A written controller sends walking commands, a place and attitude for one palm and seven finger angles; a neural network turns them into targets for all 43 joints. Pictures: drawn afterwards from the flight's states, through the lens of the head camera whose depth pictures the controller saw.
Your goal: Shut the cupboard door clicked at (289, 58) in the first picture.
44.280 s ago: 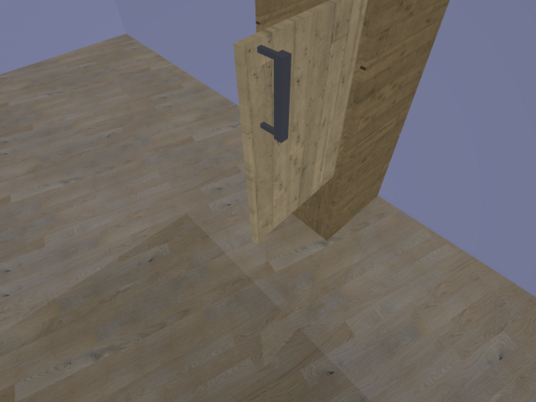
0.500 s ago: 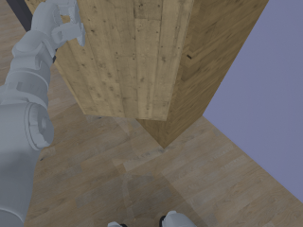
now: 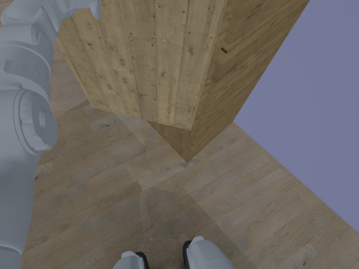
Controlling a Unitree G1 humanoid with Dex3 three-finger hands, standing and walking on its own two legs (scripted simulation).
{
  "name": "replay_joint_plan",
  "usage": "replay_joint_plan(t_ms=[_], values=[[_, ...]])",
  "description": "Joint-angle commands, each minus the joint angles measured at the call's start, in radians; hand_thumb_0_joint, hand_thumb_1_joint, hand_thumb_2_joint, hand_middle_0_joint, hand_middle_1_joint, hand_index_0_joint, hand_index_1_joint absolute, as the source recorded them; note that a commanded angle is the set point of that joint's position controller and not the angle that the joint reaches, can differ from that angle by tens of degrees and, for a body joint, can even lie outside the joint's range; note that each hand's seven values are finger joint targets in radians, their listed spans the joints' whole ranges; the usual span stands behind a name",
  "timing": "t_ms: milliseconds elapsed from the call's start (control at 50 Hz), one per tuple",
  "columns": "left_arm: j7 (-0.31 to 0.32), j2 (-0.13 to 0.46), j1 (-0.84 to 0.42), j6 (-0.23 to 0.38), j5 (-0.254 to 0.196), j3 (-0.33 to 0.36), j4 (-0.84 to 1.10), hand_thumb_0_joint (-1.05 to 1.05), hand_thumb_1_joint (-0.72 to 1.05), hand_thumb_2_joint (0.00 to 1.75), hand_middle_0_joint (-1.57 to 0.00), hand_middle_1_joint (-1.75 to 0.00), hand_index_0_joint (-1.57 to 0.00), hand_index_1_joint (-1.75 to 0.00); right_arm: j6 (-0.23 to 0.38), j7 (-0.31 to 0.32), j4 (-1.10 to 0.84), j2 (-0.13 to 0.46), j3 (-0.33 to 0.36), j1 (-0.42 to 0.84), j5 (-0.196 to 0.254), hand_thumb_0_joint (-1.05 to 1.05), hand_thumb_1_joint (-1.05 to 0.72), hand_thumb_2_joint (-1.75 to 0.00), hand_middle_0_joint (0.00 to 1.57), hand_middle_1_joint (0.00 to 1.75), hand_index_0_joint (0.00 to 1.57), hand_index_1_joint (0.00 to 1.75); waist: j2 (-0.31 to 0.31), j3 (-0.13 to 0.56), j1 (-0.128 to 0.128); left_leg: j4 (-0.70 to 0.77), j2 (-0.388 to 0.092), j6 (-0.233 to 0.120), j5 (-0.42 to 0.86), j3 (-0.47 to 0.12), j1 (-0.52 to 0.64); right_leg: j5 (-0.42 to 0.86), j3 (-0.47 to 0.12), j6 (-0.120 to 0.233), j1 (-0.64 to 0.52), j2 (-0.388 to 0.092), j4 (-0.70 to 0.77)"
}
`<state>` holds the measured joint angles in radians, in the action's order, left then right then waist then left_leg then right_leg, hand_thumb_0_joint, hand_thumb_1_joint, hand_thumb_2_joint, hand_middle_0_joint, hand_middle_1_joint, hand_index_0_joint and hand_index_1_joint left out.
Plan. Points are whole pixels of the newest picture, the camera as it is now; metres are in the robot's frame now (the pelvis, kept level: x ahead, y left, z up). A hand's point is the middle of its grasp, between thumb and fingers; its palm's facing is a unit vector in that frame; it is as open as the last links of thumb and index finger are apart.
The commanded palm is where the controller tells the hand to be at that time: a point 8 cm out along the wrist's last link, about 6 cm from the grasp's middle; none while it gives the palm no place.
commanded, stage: pull the fist back off the door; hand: left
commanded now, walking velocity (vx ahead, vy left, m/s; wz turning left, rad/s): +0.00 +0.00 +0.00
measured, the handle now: out of the picture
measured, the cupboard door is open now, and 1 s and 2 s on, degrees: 34 29 29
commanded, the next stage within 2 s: draw the hand back to the body in 0.84 s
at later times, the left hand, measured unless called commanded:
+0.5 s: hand (90, 3) +0.56 +0.05 +0.19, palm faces +0.05 -1.00 -0.02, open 3.1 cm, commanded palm +0.52 +0.10 +0.19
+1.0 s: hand (99, 26) +0.50 +0.04 +0.20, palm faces +0.03 -1.00 -0.01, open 3.1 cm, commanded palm +0.46 +0.10 +0.19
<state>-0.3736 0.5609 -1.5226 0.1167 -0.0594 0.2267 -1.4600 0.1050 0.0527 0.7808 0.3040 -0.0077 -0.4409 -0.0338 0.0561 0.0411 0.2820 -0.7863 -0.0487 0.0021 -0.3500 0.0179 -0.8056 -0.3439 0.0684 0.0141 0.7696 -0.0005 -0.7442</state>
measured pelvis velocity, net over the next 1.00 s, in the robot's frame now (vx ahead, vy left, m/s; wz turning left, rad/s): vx -0.01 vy -0.01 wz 0.00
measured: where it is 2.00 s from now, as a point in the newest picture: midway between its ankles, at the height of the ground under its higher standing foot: outside the picture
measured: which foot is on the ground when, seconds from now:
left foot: down 0.00-1.00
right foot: down 0.00-1.00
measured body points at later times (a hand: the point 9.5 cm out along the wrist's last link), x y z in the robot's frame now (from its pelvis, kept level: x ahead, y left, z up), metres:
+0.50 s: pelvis +0.02 -0.01 +0.02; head +0.10 -0.03 +0.46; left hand +0.55 +0.10 +0.20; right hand -0.03 -0.26 -0.11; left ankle +0.00 +0.12 -0.70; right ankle -0.01 -0.11 -0.70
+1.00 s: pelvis -0.01 -0.01 +0.02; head +0.04 -0.02 +0.47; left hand +0.49 +0.09 +0.20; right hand +0.04 -0.26 -0.11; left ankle +0.00 +0.12 -0.70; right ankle -0.01 -0.11 -0.70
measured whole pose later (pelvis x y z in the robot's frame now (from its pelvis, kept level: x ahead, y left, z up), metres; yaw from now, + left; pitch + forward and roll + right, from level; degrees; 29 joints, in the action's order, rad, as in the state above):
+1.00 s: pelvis -0.01 -0.01 +0.02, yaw +0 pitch +10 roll +0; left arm 0.16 0.18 -1.11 0.19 -0.05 0.22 -1.20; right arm 0.12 -0.01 0.73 0.24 0.00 -0.34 -0.02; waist 0.05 0.07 0.13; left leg -0.64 -0.04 0.01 -0.29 0.04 -0.51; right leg -0.31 0.04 0.02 0.50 -0.01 -0.64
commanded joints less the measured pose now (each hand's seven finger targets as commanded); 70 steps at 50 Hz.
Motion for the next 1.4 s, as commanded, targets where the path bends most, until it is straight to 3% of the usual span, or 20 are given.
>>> replay_joint_plan(t_ms=[0,60,80,120,200,220,280,300,380,420,540,600,700,800,880,940,1000,1100,1260,1380], values=[[0.384,0.045,-0.572,0.014,-0.018,0.176,0.196,0.00,0.90,0.90,-1.30,-1.50,-1.30,-1.50,0.021,-0.043,-0.035,0.146,0.047,-0.297,-0.028,0.00,-0.90,-0.90,0.20,0.30,0.20,0.30,0.030,0.542,0.051,0.020,0.029,-0.017,0.402,-0.092,0.396,0.374,-0.012,-0.021,-0.138,0.049,0.099],[0.628,0.041,-0.535,0.071,0.121,0.191,0.341,0.00,0.90,0.90,-1.30,-1.50,-1.30,-1.50,0.019,-0.104,-0.064,0.135,0.059,-0.311,-0.076,0.00,-0.90,-0.90,0.20,0.30,0.20,0.30,0.104,0.640,0.012,0.004,0.040,-0.012,0.493,-0.066,0.424,0.442,-0.017,-0.021,-0.165,0.046,0.082],[0.660,0.037,-0.510,0.096,0.171,0.163,0.350,0.00,0.90,0.90,-1.30,-1.50,-1.30,-1.50,0.016,-0.119,-0.064,0.133,0.066,-0.320,-0.082,0.00,-0.90,-0.90,0.20,0.30,0.20,0.30,0.107,0.651,0.010,0.007,0.040,-0.010,0.512,-0.064,0.437,0.453,-0.016,-0.018,-0.176,0.046,0.074],[0.645,0.001,-0.458,0.116,0.207,0.113,0.338,0.00,0.90,0.90,-1.30,-1.50,-1.30,-1.50,0.004,-0.131,-0.068,0.138,0.080,-0.326,-0.075,0.00,-0.90,-0.90,0.20,0.30,0.20,0.30,0.065,0.651,0.008,0.024,0.045,-0.011,0.542,-0.055,0.462,0.497,-0.019,-0.015,-0.214,0.052,0.083],[0.531,0.023,-0.421,0.091,0.128,0.135,0.366,0.00,0.90,0.90,-1.30,-1.50,-1.30,-1.50,-0.030,-0.109,-0.088,0.140,0.087,-0.304,-0.041,0.00,-0.90,-0.90,0.20,0.30,0.20,0.30,0.021,0.670,-0.025,0.074,0.058,-0.021,0.495,-0.022,0.460,0.598,-0.036,-0.009,-0.381,0.052,0.119],[0.518,0.048,-0.385,0.086,0.108,0.172,0.363,0.00,0.90,0.90,-1.30,-1.50,-1.30,-1.50,-0.033,-0.104,-0.093,0.138,0.085,-0.293,-0.033,0.00,-0.90,-0.90,0.20,0.30,0.20,0.30,0.007,0.659,-0.050,0.086,0.061,-0.021,0.482,-0.014,0.448,0.612,-0.040,-0.009,-0.407,0.056,0.126],[0.516,0.067,-0.327,0.114,0.086,0.203,0.410,0.00,0.90,0.90,-1.30,-1.50,-1.30,-1.50,-0.029,-0.095,-0.107,0.124,0.079,-0.266,-0.028,0.00,-0.90,-0.90,0.20,0.30,0.20,0.30,-0.051,0.587,-0.066,0.114,0.063,-0.028,0.414,0.004,0.393,0.613,-0.047,-0.016,-0.468,0.053,0.149],[0.522,0.058,-0.301,0.137,0.088,0.193,0.444,0.00,0.90,0.90,-1.30,-1.50,-1.30,-1.50,-0.027,-0.092,-0.112,0.118,0.079,-0.261,-0.026,0.00,-0.90,-0.90,0.20,0.30,0.20,0.30,-0.019,0.577,-0.077,0.120,0.063,-0.027,0.421,0.010,0.409,0.613,-0.047,-0.012,-0.475,0.051,0.150],[0.523,-0.076,-0.160,0.155,0.096,0.100,0.423,0.00,0.90,0.90,-1.30,-1.50,-1.30,-1.50,-0.017,-0.100,-0.106,0.111,0.086,-0.225,-0.020,0.00,-0.90,-0.90,0.20,0.30,0.20,0.30,-0.053,0.493,-0.079,0.133,0.058,-0.026,0.434,0.015,0.448,0.590,-0.035,-0.014,-0.426,0.055,0.159],[0.508,-0.075,-0.105,0.140,0.070,0.117,0.432,0.00,0.90,0.90,-1.30,-1.50,-1.30,-1.50,-0.020,-0.096,-0.108,0.114,0.090,-0.205,-0.006,0.00,-0.90,-0.90,0.20,0.30,0.20,0.30,-0.064,0.487,-0.103,0.143,0.060,-0.025,0.438,0.024,0.469,0.602,-0.036,-0.013,-0.448,0.054,0.168],[0.487,-0.181,-0.107,0.121,0.015,0.033,0.560,0.00,0.90,0.90,-1.30,-1.50,-1.30,-1.50,-0.013,-0.075,-0.115,0.095,0.086,-0.122,0.018,0.00,-0.90,-0.90,0.20,0.30,0.20,0.30,-0.039,0.436,-0.114,0.166,0.062,-0.025,0.394,0.020,0.519,0.547,-0.034,-0.009,-0.445,0.048,0.189],[0.500,-0.256,-0.143,0.137,0.003,-0.034,0.623,0.00,0.90,0.90,-1.30,-1.50,-1.30,-1.50,0.005,-0.067,-0.109,0.086,0.084,-0.093,0.023,0.00,-0.90,-0.90,0.20,0.30,0.20,0.30,-0.032,0.425,-0.101,0.171,0.061,-0.025,0.374,0.013,0.560,0.497,-0.030,-0.009,-0.419,0.046,0.194],[0.522,-0.240,-0.085,0.129,0.002,-0.015,0.584,0.00,0.90,0.90,-1.30,-1.50,-1.30,-1.50,0.018,-0.057,-0.101,0.086,0.074,-0.050,0.028,0.00,-0.90,-0.90,0.20,0.30,0.20,0.30,-0.067,0.411,-0.130,0.188,0.063,-0.021,0.331,0.006,0.541,0.452,-0.031,-0.007,-0.430,0.039,0.192],[0.540,-0.198,-0.123,0.136,0.013,0.010,0.550,0.00,0.90,0.90,-1.30,-1.50,-1.30,-1.50,0.022,-0.052,-0.102,0.087,0.064,-0.022,0.028,0.00,-0.90,-0.90,0.20,0.30,0.20,0.30,-0.099,0.378,-0.123,0.197,0.064,-0.022,0.267,0.004,0.508,0.396,-0.039,-0.011,-0.424,0.029,0.195],[0.546,-0.240,-0.171,0.149,0.015,-0.021,0.520,0.00,0.90,0.90,-1.30,-1.50,-1.30,-1.50,0.036,-0.055,-0.101,0.085,0.061,-0.015,0.024,0.00,-0.90,-0.90,0.20,0.30,0.20,0.30,-0.072,0.383,-0.106,0.188,0.063,-0.018,0.247,-0.004,0.516,0.362,-0.038,-0.009,-0.375,0.031,0.189],[0.538,-0.219,-0.148,0.150,0.005,0.003,0.469,0.00,0.90,0.90,-1.30,-1.50,-1.30,-1.50,0.040,-0.056,-0.100,0.091,0.060,-0.026,0.021,0.00,-0.90,-0.90,0.20,0.30,0.20,0.30,-0.121,0.393,-0.106,0.189,0.064,-0.020,0.233,-0.005,0.487,0.357,-0.040,-0.013,-0.388,0.031,0.189],[0.518,-0.144,0.070,0.160,0.009,0.090,0.510,0.00,0.90,0.90,-1.30,-1.50,-1.30,-1.50,0.033,-0.057,-0.137,0.091,0.065,-0.022,0.024,0.00,-0.90,-0.90,0.20,0.30,0.20,0.30,-0.096,0.470,-0.195,0.203,0.066,-0.017,0.302,0.008,0.491,0.422,-0.037,0.000,-0.496,0.032,0.170],[0.472,-0.152,0.319,0.120,-0.017,0.082,0.755,0.00,0.90,0.90,-1.30,-1.50,-1.30,-1.50,0.018,-0.051,-0.195,0.084,0.070,0.031,0.049,0.00,-0.90,-0.90,0.20,0.30,0.20,0.30,-0.141,0.440,-0.245,0.241,0.058,-0.025,0.341,0.037,0.503,0.484,-0.037,-0.002,-0.601,0.036,0.201],[0.415,-0.225,0.456,0.020,-0.075,-0.031,1.220,0.00,0.90,0.90,-1.30,-1.50,-1.30,-1.50,0.041,-0.009,-0.225,0.054,0.058,0.179,0.080,0.00,-0.90,-0.90,0.20,0.30,0.20,0.30,-0.053,0.335,-0.263,0.302,0.051,-0.035,0.291,0.042,0.641,0.373,-0.037,-0.007,-0.593,0.037,0.282],[0.364,-0.239,0.680,-0.108,-0.117,-0.040,1.305,0.00,0.90,0.90,-1.24,-1.44,-1.24,-1.44,0.045,0.017,-0.246,0.051,0.031,0.284,0.094,0.00,-0.90,-0.90,0.20,0.30,0.20,0.30,-0.103,0.225,-0.289,0.342,0.056,-0.036,0.233,0.032,0.665,0.284,-0.033,-0.011,-0.590,0.024,0.332]])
